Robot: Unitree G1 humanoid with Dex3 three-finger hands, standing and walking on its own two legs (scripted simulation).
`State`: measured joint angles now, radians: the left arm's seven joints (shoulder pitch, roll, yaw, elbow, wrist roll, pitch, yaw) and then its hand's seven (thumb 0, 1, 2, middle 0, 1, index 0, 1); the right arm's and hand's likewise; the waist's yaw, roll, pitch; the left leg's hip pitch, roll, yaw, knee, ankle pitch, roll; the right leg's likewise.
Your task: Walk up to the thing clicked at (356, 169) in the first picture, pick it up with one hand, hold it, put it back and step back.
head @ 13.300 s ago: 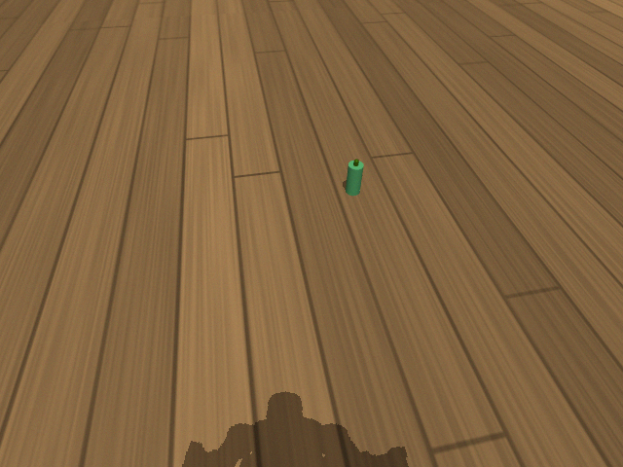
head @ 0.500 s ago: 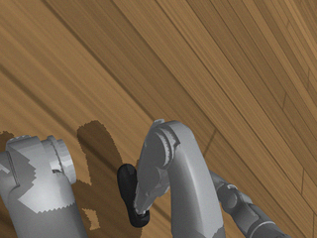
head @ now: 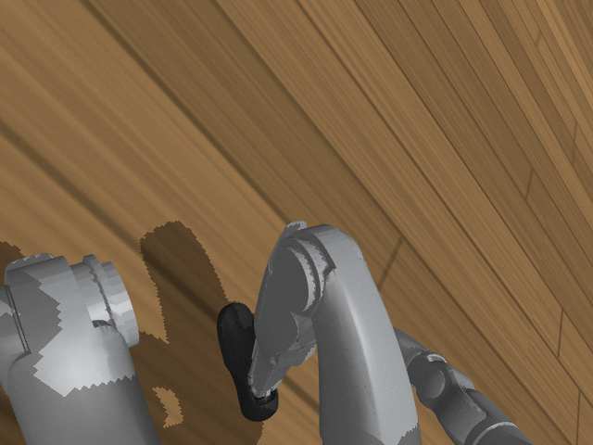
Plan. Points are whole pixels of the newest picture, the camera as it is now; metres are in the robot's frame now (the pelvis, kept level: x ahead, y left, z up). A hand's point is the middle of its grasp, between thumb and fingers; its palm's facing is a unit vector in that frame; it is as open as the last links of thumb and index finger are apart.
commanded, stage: settle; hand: left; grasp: from the side
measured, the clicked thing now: out of the picture +0.41 +0.36 -0.18
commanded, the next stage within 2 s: lift in 1.96 s
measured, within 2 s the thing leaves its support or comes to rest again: leaves its support in 0.36 s
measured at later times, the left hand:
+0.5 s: hand out of the picture +0.39 +0.36 -0.14, palm faces +0.54 -0.84 -0.01, open 10.3 cm
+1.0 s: hand out of the picture +0.36 +0.38 -0.02, palm faces +0.52 -0.85 -0.05, open 10.3 cm
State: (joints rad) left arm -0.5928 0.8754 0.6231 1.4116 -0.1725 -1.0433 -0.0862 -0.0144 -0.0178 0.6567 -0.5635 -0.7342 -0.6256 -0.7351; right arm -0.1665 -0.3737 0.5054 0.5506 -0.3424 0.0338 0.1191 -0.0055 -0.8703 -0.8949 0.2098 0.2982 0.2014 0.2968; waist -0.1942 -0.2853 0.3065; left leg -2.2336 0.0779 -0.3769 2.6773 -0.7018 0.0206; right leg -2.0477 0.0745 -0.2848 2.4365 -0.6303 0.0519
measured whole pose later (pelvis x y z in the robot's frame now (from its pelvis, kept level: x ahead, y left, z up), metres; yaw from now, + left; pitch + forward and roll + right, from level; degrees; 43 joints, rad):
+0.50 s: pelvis +0.00 +0.00 +0.01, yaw +1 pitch +13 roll -16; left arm -0.57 0.80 0.65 1.21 -0.13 -0.94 -0.07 -0.07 -0.46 0.99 -0.68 -1.09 -0.74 -1.12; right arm -0.14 -0.36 0.44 0.57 -0.32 0.05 0.11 -0.01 -0.90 -0.90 0.21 0.30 0.20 0.30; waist -0.18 -0.26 0.27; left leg -2.23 0.07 -0.36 2.64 -0.70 0.01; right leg -2.05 0.06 -0.28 2.42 -0.64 0.04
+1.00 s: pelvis +0.01 -0.01 +0.04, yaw +6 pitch +23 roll -12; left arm -0.50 0.60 0.55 0.90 -0.17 -0.68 -0.15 -0.07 -0.47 1.02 -0.68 -1.10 -0.74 -1.13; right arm 0.00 -0.31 0.19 0.62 -0.16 0.05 0.09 0.00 -0.89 -0.90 0.21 0.30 0.20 0.30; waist -0.10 -0.09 0.03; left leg -2.26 0.07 -0.22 2.49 -0.67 0.02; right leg -2.12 0.01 -0.18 2.37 -0.67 0.01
